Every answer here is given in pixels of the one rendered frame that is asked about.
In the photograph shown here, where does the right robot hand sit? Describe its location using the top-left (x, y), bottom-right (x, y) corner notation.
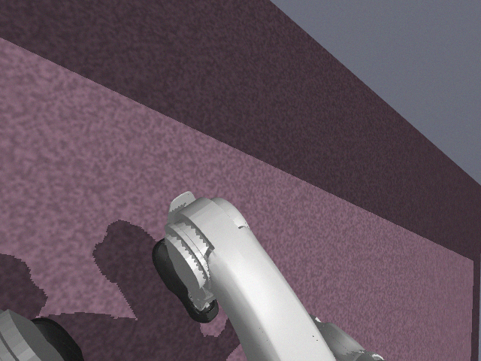
top-left (309, 314), bottom-right (367, 361)

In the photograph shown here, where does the right robot foot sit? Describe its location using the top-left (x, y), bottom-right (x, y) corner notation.
top-left (152, 238), bottom-right (219, 323)

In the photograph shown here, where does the left robot foot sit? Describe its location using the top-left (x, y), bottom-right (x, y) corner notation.
top-left (31, 317), bottom-right (84, 361)

